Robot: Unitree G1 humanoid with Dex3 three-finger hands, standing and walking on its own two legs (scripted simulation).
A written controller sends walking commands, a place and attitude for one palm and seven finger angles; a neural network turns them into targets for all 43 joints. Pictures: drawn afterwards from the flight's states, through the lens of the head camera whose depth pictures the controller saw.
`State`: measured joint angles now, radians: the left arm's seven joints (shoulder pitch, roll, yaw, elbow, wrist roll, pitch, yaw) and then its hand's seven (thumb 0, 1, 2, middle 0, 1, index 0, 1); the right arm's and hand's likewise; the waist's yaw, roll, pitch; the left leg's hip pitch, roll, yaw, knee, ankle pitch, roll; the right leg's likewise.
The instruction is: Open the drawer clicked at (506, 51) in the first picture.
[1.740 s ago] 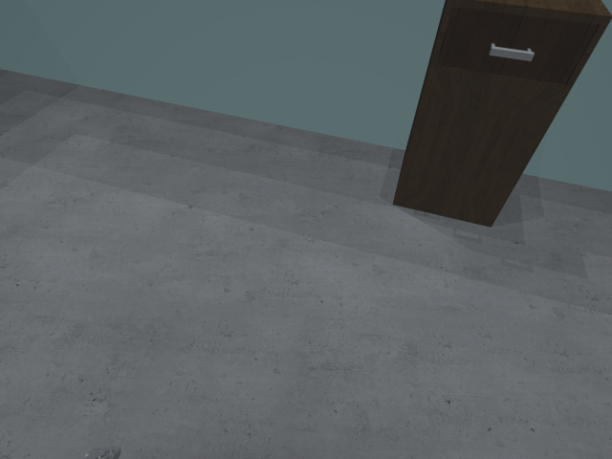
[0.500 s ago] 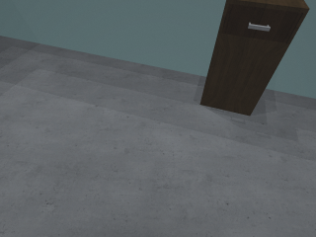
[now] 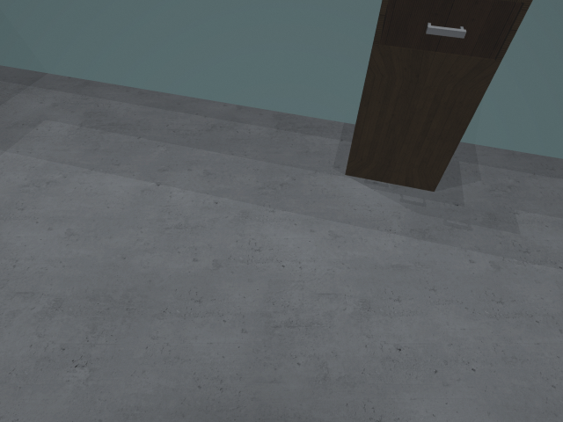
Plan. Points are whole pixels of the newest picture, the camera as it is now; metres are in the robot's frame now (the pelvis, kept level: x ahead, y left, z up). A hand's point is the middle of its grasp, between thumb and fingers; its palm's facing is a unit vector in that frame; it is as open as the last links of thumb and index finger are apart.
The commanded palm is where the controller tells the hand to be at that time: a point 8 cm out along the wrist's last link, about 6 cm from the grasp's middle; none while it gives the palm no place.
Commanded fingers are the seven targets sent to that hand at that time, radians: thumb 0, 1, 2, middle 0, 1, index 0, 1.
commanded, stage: walk to a spot facing it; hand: left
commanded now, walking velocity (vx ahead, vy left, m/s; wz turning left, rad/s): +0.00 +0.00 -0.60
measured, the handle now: (445, 29) +1.34 -0.48 +0.01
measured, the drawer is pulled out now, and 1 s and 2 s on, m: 0.00 0.00 0.00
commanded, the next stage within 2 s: none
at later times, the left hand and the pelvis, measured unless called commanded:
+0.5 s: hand out of the picture +0.06 +0.17 -0.16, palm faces -0.18 -0.95 -0.24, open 7.4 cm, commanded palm none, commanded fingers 0.00 0.90 0.90 -0.20 -0.30 -0.20 -0.30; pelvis -0.02 -0.02 +0.00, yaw -15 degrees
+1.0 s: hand (265, 347) +0.28 +0.05 -0.17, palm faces -0.60 -0.78 -0.15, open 7.4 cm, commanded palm none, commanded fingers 0.00 0.90 0.90 -0.20 -0.30 -0.20 -0.30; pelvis +0.07 -0.04 -0.01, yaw -34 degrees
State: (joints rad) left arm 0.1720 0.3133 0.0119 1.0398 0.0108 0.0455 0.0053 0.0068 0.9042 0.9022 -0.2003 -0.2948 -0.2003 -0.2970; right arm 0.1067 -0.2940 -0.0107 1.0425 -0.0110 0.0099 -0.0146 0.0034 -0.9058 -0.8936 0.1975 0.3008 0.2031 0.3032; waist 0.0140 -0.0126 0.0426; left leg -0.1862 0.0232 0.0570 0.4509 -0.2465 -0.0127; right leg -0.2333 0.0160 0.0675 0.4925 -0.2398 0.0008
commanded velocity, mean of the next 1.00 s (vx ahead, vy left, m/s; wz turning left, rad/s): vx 0.18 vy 0.00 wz -0.59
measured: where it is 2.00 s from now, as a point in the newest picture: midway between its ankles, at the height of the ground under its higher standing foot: (376, 396)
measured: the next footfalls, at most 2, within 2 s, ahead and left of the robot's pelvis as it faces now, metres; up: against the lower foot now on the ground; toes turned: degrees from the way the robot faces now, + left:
left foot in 0.62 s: +0.03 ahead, +0.12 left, +0.00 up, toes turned -19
right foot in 1.08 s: +0.13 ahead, -0.25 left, +0.00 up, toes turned -44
